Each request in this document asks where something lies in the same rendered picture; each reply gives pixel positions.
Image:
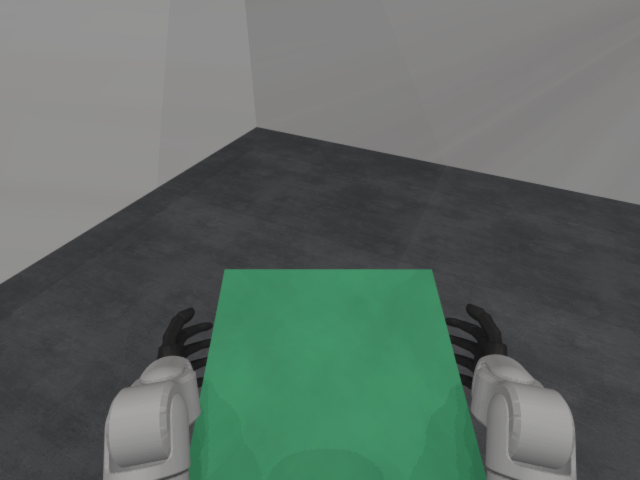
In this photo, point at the robot left forearm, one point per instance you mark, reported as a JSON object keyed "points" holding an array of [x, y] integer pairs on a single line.
{"points": [[147, 427]]}

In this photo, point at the carton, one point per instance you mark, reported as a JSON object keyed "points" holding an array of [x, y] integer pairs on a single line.
{"points": [[332, 374]]}

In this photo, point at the right robot hand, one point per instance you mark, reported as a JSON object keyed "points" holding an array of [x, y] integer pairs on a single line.
{"points": [[488, 337]]}

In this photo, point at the left robot hand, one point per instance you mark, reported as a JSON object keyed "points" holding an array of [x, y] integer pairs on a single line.
{"points": [[175, 337]]}

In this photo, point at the robot right forearm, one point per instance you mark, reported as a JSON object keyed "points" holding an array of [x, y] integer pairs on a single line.
{"points": [[530, 429]]}

